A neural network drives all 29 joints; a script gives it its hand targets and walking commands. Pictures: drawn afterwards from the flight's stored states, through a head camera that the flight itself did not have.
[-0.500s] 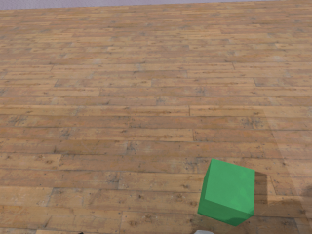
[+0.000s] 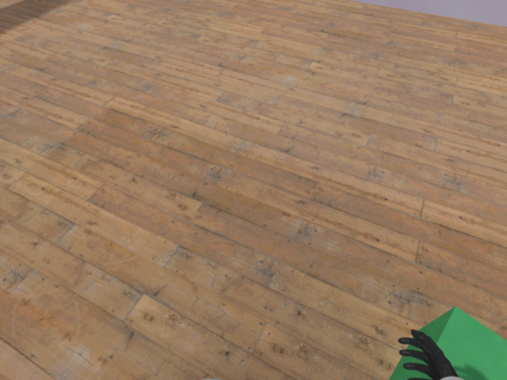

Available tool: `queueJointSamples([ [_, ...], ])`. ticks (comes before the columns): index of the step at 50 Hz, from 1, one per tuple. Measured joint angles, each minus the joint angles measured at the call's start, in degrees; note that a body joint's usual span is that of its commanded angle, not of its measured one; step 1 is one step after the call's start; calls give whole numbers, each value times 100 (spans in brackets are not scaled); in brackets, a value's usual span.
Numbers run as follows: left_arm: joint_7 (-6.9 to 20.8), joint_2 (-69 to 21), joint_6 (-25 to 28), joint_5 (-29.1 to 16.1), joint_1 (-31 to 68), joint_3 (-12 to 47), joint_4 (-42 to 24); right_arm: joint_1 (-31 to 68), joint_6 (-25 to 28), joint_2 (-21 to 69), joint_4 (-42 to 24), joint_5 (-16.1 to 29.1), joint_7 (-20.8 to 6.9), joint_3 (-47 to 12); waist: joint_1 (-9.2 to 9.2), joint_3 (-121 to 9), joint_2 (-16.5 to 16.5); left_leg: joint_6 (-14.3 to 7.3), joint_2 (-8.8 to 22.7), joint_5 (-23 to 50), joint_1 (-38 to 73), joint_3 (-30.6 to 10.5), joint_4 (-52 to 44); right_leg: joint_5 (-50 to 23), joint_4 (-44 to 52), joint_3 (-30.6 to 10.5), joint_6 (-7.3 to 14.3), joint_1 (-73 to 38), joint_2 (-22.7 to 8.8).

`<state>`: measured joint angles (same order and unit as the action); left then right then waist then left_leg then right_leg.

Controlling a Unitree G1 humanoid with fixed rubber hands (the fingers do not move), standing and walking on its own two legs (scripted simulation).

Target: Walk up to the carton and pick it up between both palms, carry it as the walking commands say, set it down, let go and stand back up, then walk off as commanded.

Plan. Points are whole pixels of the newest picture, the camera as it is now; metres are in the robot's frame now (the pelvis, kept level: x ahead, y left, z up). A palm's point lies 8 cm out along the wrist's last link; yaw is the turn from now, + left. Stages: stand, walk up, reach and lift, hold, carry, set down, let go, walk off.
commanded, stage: walk off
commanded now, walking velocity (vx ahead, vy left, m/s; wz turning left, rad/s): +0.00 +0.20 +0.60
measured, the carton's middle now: (454, 374) +0.26 -0.56 -0.61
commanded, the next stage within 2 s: stand in 0.36 s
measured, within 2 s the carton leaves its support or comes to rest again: neither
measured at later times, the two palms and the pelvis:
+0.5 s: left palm out of the picture -0.03 +0.38 -0.08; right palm out of the picture +0.10 -0.14 -0.12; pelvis -0.02 +0.09 +0.02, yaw +15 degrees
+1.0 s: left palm out of the picture -0.09 +0.43 -0.11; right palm out of the picture +0.11 -0.01 -0.10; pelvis -0.04 +0.18 +0.02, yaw +18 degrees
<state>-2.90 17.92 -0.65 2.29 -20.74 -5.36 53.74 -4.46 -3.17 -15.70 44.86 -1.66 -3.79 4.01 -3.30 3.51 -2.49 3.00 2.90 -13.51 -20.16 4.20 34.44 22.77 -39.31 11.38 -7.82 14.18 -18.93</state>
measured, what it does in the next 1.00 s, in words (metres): steps to the left, turning left: right foot, then left foot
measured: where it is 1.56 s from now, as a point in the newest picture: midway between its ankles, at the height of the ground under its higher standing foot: outside the picture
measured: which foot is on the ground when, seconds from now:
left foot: down 0.00-0.40, up 0.42-0.72, down 0.74-1.00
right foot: up 0.00-0.38, down 0.40-0.74, up 0.76-1.00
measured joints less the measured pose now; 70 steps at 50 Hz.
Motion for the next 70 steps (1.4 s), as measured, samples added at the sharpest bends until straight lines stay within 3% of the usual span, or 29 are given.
queueJointSamples([
  [3, -2, 104, -260, -74, 229, -19, -156, -20, 120, 106, 73, 52, 72, -97, 17, 50, -107, -323, -160, -207, -198, -59, 329, 1086, -1916, -582, 257, 819, 419],
  [5, -7, 69, -312, -111, 446, 16, -289, -151, 100, 133, 128, 40, 168, -135, 83, 67, -91, -444, -268, -135, -101, -113, 72, 883, -2629, -648, 355, 1222, 717],
  [8, -14, -31, -311, -103, 711, 79, -420, -346, 42, 121, 154, 19, 248, -142, 248, 52, -9, -590, -471, 104, 9, -207, -271, 425, -2938, -605, 439, 1574, 1043],
  [13, -70, -230, -325, -147, 992, 169, -507, -630, 3, 84, 184, -22, 247, -142, 461, -11, 194, -816, -814, 256, 57, -347, -454, 312, -2003, -576, 631, 1439, 1457],
  [19, -125, -426, -228, -257, 1042, 253, -486, -924, -72, 64, 322, -1, 184, -135, 577, -49, 457, -954, -1217, 444, 130, -555, -636, 102, -109, -721, 832, 488, 1797],
  [20, -127, -435, -188, -236, 971, 262, -484, -985, -83, 61, 348, 39, 196, -133, 546, -91, 479, -944, -1291, 465, 123, -580, -646, -116, 436, -711, 880, 223, 1789],
  [23, -109, -420, -121, -126, 757, 258, -426, -1034, -99, 75, 466, 21, 245, -84, 445, -104, 570, -439, -1287, -753, -345, -564, 761, -589, 772, -532, 997, 28, 1648],
  [27, -51, -358, -42, -84, 543, 233, -345, -1000, -30, -25, 524, -15, 188, 6, 319, -107, 532, -82, -903, -672, -788, -696, 2550, -835, 1272, -404, 873, -250, 1446],
  [29, -15, -347, -2, -61, 534, 233, -348, -1001, -32, -53, 570, 22, 170, 17, 252, -121, 455, 71, -636, -638, -673, -730, 2440, -885, 1360, -377, 799, -290, 1331],
  [32, 62, -336, 43, -23, 555, 242, -357, -931, -68, -19, 589, 62, 165, -38, 135, -102, 309, 197, -296, -845, -210, -629, 1404, -841, 1263, -363, 687, -248, 1168],
  [34, 129, -308, 33, -5, 543, 237, -332, -821, -61, 22, 552, 77, 184, -86, 65, -82, 213, 189, -193, -855, 147, -490, 615, -761, 1090, -365, 598, -167, 1072],
  [37, 232, -231, 5, -27, 419, 219, -280, -665, 77, 59, 491, 52, 260, -134, 49, -84, 101, 54, -196, 9, 719, -315, -674, -551, 639, -384, 421, 32, 941],
  [40, 256, -193, -146, -106, 357, 236, -220, -595, 226, 219, 535, 33, 344, -233, 55, -102, -44, -263, -276, -113, 732, -276, -619, 438, 29, -687, 475, 252, 1077],
  [45, 264, -264, -216, -129, 429, 286, -148, -578, 323, 446, 630, 33, 465, -428, 137, -156, -6, -407, -255, 42, 925, -284, -987, 410, -553, -827, 617, 437, 1431],
  [49, 213, -391, -215, -154, 492, 350, -47, -590, 346, 534, 809, 63, 514, -502, 195, -203, 50, -446, -329, 48, 940, -253, -982, 136, 84, -835, 679, 129, 1595],
  [52, 169, -485, -138, -131, 493, 409, 69, -652, 339, 548, 989, 110, 520, -502, 204, -222, 52, -441, -449, -39, 921, -193, -838, -862, 1184, -834, 732, -368, 1609],
  [58, 200, -729, 49, -150, 422, 512, 392, -862, 331, 453, 1411, 131, 493, -423, 309, -205, 320, -410, -394, 140, 1155, -259, -1173, -850, 1508, -764, 748, -619, 1680],
  [70, 143, -865, 103, -163, 346, 554, 798, -1221, 340, 501, 2025, 112, 549, -427, 347, -151, 275, -338, -302, 229, 1180, -306, -1275, -993, 1713, -714, 827, -696, 1780],
])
